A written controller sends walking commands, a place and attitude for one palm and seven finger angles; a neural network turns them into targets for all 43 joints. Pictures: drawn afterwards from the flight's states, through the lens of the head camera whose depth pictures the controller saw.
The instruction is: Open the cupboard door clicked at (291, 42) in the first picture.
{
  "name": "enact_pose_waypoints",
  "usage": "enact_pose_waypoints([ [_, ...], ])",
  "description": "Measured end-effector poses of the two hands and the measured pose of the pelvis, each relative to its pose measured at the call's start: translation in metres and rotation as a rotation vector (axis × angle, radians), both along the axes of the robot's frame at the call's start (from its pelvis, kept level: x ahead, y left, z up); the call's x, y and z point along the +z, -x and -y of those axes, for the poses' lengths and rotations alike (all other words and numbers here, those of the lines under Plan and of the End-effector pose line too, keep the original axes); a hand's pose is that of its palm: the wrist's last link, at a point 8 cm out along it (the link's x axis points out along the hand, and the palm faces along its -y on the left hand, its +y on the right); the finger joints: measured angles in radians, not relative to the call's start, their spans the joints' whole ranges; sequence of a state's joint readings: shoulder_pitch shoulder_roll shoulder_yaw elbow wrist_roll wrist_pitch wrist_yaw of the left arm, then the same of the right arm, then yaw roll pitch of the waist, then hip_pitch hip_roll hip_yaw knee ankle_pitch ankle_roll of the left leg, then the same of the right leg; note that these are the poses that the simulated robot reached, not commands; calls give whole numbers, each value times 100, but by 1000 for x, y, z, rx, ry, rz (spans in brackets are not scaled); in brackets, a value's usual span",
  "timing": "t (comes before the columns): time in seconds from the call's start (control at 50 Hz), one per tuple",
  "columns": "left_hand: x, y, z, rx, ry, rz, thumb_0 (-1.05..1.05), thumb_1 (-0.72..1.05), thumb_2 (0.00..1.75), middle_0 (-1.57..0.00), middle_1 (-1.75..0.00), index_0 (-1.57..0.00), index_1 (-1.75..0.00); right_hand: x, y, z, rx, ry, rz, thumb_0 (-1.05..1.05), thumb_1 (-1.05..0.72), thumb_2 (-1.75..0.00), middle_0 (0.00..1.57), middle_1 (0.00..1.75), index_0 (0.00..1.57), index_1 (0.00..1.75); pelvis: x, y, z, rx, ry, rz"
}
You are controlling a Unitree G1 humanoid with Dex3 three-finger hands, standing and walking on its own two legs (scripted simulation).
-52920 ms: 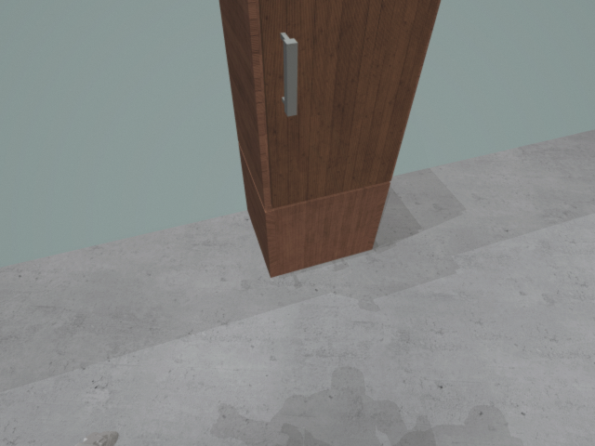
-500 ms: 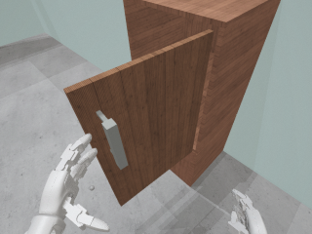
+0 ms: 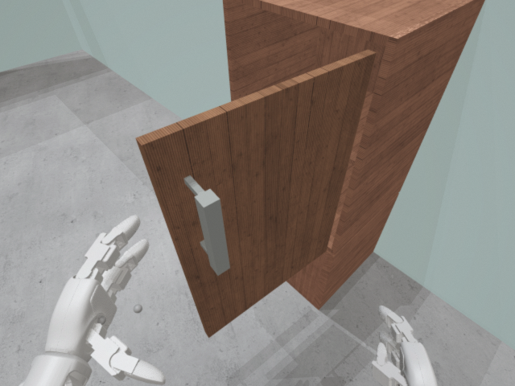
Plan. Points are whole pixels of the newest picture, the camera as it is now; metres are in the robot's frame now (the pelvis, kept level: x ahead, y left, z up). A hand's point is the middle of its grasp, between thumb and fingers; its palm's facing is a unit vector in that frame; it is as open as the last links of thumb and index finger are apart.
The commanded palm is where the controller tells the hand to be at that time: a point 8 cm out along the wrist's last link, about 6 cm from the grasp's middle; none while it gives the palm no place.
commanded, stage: draw the hand back to the body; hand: left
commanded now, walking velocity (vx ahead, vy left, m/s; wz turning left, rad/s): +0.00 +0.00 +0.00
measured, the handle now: (206, 227) +0.31 +0.12 +0.12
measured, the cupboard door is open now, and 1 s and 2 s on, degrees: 84 84 84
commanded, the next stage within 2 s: step back with the hand held close in 1.38 s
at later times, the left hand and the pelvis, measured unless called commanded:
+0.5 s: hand (93, 284) +0.19 +0.22 +0.14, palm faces +0.27 -0.91 -0.31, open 14.9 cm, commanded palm +0.15 +0.27 +0.16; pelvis +0.01 +0.01 +0.02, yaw -1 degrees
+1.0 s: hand (61, 247) +0.22 +0.26 +0.18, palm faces +0.43 -0.82 -0.39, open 9.1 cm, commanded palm +0.17 +0.30 +0.19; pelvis +0.02 +0.01 +0.03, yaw -2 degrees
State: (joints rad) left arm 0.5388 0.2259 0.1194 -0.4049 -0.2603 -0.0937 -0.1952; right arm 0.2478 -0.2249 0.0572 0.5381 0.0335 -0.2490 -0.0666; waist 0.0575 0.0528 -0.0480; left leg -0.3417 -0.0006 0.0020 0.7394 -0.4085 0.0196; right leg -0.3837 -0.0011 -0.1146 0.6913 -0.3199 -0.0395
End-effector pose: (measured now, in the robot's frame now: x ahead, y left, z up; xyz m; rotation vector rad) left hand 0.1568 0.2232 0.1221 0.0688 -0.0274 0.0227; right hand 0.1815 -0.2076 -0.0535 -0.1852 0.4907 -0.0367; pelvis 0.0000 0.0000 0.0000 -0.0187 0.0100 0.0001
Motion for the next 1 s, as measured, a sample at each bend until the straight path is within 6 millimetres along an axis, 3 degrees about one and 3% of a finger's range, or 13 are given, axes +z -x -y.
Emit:
enact_pose_waypoints([
  [0.32,19,-2,-26,17,-18,-2,-1,-47,31,-15,-30,-15,-30,9,-5,-15,21,6,9,1,-90,-90,20,30,20,30,7,-3,-12,3,7,27],
  [0.38,27,-3,-33,110,-147,4,-1,-41,34,-16,-30,-16,-30,11,-6,-15,19,26,-3,1,-90,-90,20,30,20,30,10,-4,-12,-4,6,44],
  [0.54,38,-1,-46,276,-273,20,-1,-19,43,-17,-30,-16,-30,8,-3,-11,2,46,-86,1,-90,-90,20,30,20,30,20,-10,-13,-16,0,74],
  [1.0,70,-20,-74,408,-372,103,0,60,77,-20,-30,-20,-30,5,-16,6,-37,42,-167,1,-90,-90,20,30,20,30,27,-24,-5,-30,-4,96],
])
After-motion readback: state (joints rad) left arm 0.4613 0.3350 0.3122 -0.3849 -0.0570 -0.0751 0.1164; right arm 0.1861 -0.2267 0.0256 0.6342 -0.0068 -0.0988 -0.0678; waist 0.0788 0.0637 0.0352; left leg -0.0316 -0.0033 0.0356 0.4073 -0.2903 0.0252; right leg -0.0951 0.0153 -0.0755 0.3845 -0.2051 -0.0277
